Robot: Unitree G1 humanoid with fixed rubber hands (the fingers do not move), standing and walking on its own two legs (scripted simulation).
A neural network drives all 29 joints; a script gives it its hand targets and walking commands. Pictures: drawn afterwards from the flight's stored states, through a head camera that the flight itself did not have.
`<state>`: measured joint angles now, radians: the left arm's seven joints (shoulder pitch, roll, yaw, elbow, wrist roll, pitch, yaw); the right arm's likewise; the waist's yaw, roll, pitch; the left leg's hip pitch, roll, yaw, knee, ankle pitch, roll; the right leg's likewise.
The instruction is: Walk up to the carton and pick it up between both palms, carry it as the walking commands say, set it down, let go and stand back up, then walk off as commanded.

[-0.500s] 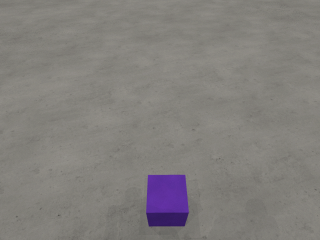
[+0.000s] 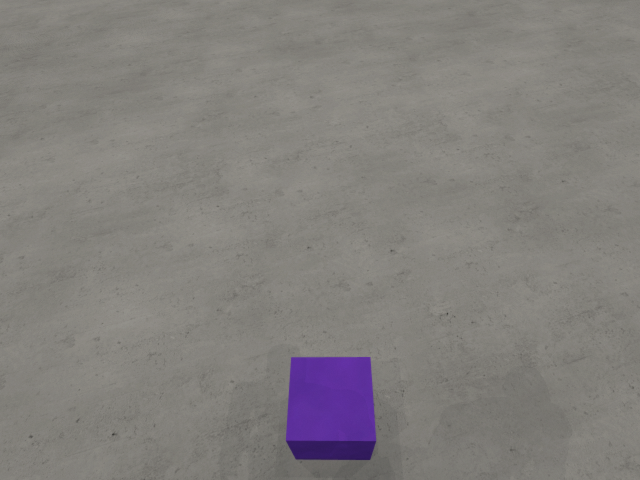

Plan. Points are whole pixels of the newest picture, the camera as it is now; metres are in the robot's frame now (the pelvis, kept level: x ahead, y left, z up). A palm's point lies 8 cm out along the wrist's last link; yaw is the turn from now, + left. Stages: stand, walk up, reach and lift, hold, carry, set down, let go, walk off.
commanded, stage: walk up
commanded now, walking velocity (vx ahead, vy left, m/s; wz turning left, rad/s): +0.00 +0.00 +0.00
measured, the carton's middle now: (331, 410) +0.38 +0.02 -0.64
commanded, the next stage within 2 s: stand in 1.90 s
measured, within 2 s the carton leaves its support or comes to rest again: neither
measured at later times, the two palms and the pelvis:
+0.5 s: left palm out of the picture +0.05 +0.23 -0.13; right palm out of the picture +0.09 -0.22 -0.14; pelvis +0.05 +0.00 +0.01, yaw +0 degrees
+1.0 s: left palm out of the picture +0.04 +0.25 -0.14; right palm out of the picture -0.02 -0.25 -0.16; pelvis -0.05 +0.00 -0.01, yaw -2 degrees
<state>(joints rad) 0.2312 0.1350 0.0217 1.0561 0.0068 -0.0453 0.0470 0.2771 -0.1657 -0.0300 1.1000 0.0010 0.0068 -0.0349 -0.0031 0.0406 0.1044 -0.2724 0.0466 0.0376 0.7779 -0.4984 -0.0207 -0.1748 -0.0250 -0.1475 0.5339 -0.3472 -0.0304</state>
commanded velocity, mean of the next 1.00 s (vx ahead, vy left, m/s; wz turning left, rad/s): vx -0.08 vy -0.01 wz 0.00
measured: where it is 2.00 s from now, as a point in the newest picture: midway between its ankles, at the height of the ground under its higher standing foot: outside the picture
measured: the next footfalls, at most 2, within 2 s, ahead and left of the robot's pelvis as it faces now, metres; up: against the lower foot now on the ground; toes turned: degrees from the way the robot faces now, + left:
left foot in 0.06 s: +0.06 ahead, +0.13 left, +0.00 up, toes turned +4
left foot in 1.26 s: -0.02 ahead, +0.13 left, +0.00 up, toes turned +4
